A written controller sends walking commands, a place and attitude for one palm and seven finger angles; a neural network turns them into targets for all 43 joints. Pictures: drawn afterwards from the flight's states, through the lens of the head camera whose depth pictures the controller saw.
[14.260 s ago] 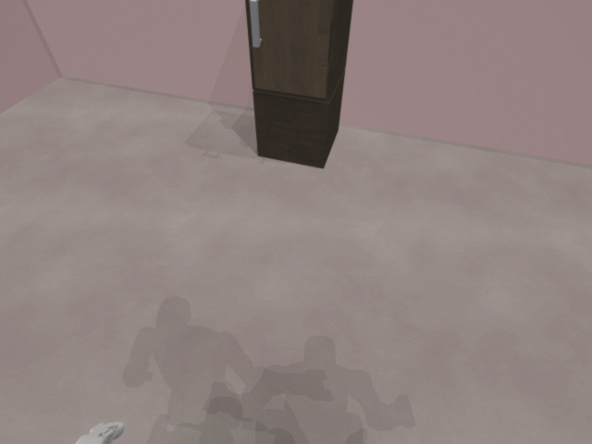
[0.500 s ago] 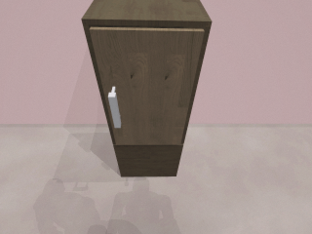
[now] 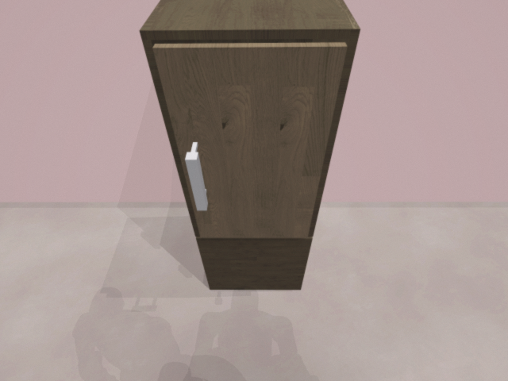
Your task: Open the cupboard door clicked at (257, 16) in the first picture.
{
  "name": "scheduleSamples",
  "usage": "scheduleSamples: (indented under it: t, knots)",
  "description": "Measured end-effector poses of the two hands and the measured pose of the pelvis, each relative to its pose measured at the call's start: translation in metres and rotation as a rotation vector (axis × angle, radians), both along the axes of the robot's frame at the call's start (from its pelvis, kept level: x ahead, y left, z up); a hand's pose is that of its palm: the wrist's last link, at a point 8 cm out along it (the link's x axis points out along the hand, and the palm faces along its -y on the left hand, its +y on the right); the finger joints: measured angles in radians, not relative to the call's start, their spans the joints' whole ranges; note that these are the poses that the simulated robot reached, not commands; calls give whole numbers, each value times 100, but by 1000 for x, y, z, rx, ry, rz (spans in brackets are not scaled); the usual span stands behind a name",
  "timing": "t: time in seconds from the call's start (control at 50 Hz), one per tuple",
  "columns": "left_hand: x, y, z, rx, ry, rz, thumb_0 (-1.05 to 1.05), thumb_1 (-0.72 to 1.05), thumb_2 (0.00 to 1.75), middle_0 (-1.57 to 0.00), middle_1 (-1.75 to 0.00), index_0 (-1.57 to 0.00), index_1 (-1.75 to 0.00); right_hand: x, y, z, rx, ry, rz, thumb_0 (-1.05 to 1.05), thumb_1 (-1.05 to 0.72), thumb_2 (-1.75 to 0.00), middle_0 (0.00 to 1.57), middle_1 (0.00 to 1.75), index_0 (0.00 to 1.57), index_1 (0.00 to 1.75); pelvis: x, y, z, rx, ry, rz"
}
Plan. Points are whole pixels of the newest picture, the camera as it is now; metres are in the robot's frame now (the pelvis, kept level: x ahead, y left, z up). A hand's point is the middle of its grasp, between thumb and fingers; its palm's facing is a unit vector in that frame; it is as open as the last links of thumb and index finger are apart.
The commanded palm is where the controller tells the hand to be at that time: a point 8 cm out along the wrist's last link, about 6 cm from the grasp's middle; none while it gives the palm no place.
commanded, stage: look again from close up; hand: left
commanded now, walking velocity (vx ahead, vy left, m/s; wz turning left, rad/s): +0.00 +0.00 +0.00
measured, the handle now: (198, 177) +0.56 +0.17 -0.04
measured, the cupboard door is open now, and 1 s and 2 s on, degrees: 0 0 0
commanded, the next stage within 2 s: raise the hand with hooked fingers in 0.28 s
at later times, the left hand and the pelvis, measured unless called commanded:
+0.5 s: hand out of the picture +0.13 +0.19 -0.09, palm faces +0.21 -0.96 -0.20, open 7.4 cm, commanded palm +0.11 +0.23 -0.06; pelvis +0.00 +0.00 +0.00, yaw +0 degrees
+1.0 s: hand (144, 367) +0.15 +0.18 -0.03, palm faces +0.08 -0.99 -0.11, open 9.8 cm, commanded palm +0.15 +0.24 -0.05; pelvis -0.05 -0.05 -0.11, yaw +2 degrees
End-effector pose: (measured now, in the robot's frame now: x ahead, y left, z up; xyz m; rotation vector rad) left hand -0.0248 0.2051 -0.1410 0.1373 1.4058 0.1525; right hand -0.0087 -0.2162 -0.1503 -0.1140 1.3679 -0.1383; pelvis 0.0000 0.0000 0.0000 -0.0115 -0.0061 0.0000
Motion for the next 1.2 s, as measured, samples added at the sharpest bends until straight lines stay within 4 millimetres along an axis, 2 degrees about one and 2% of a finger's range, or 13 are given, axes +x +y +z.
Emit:
scheduleSamples:
  t: [0.2,0.4,0.44,0.56,0.62,0.7,0.78,0.82,0.86,0.9,1.0,1.1,1.2]
  knots:
    - [49,16,2,28,-94,-45,1,91,89,-20,-30,-20,-30,24,-10,9,-32,-54,-1,2,-93,-90,20,30,20,30,9,-2,2,16,-6,-20]
    - [50,15,0,16,-77,-56,1,91,89,-20,-30,-20,-30,31,-16,16,-53,-46,9,1,-92,-90,20,30,20,30,10,-4,4,7,-2,-24]
    - [74,19,19,22,-238,35,2,91,89,-20,-30,-20,-30,41,-19,23,-73,-138,10,1,-92,-90,20,30,20,30,7,-4,3,9,4,-21]
    - [182,28,130,97,-993,27,2,86,87,-20,-33,-20,-34,98,-34,38,-106,-514,48,1,-91,-90,20,30,20,30,-7,-5,-7,23,43,22]
    - [209,22,151,40,-1252,-42,1,81,85,-20,-36,-20,-37,127,-42,42,-116,-643,84,1,-91,-90,20,30,20,30,-20,-10,-22,16,114,14]
    - [198,5,128,-105,-1424,-151,1,73,82,-20,-41,-21,-42,157,-55,44,-136,-765,152,1,-90,-90,20,30,20,30,-35,-23,-52,18,192,0]
    - [158,2,72,-161,-1314,-128,1,64,78,-22,-47,-22,-47,179,-64,36,-163,-836,214,1,-90,-90,20,30,20,30,-45,-33,-82,10,229,10]
    - [139,9,55,-127,-1265,-74,1,59,76,-22,-50,-23,-50,185,-64,29,-170,-849,231,1,-90,-90,20,30,20,30,-48,-37,-92,-1,238,16]
    - [126,18,56,-58,-1278,-38,2,54,74,-23,-53,-23,-53,187,-62,20,-169,-848,240,1,-90,-90,20,30,20,30,-50,-40,-100,-14,241,22]
    - [124,26,71,14,-1356,-43,2,49,72,-23,-56,-23,-56,185,-56,9,-159,-832,247,1,-90,-90,20,30,20,30,-51,-43,-105,-27,244,27]
    - [155,25,111,18,-1532,-190,2,37,67,-23,-63,-24,-64,164,-42,-21,-103,-749,228,1,-90,-90,20,30,20,30,-54,-46,-109,-52,253,34]
    - [202,22,94,-150,-1325,-254,1,26,62,-24,-71,-25,-71,128,-39,-37,-74,-634,139,2,-90,-90,21,30,20,30,-51,-42,-102,-42,265,22]
    - [213,40,92,-113,-1249,-126,1,14,57,-25,-78,-26,-79,100,-51,-30,-113,-547,62,2,-90,-90,21,30,20,30,-39,-33,-88,-20,277,-6]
